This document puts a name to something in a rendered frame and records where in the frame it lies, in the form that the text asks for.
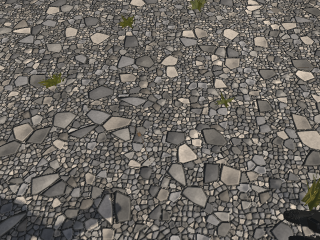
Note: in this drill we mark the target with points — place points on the robot right hand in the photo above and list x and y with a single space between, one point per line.
310 219

